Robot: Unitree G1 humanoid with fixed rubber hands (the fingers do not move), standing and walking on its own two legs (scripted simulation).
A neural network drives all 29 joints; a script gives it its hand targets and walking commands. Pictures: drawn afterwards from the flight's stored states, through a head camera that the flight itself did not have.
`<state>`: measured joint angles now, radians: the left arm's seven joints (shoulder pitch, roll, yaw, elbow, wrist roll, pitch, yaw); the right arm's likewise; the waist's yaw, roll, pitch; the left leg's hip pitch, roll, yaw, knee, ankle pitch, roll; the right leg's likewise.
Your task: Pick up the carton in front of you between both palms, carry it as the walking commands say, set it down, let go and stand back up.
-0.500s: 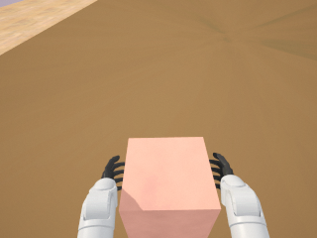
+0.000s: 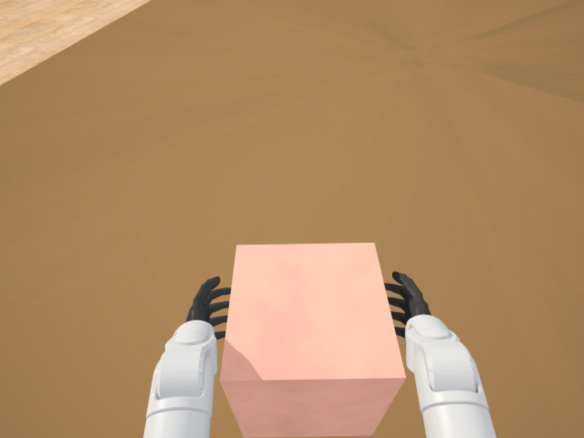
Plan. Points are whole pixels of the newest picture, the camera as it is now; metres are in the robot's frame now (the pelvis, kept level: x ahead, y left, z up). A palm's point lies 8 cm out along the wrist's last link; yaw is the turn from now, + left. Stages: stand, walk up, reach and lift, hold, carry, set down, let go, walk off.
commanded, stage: carry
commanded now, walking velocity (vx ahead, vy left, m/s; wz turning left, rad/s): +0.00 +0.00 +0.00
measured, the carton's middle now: (306, 343) +0.30 +0.00 -0.04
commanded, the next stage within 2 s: hold in 0.26 s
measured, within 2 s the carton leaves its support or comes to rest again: neither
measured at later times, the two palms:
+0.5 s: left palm (226, 331) +0.28 +0.11 +0.03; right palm (451, 350) +0.24 -0.18 +0.04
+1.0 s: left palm (199, 323) +0.29 +0.15 +0.04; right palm (421, 348) +0.24 -0.14 +0.05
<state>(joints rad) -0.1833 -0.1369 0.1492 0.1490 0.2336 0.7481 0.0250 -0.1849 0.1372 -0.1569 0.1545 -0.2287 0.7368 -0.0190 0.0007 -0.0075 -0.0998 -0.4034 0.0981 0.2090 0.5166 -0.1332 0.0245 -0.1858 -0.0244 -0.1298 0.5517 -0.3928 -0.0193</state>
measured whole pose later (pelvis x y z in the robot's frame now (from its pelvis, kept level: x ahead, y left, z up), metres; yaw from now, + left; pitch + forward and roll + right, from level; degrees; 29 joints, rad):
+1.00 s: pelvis -0.02 +0.05 +0.01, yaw -10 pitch -8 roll +0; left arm -0.26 -0.15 0.19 0.22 0.28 0.72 0.03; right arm -0.28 0.16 -0.26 0.32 -0.27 0.63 0.03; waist 0.01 -0.07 0.08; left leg -0.15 0.00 0.10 0.38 -0.10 0.04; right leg -0.02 -0.03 0.07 0.44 -0.29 -0.01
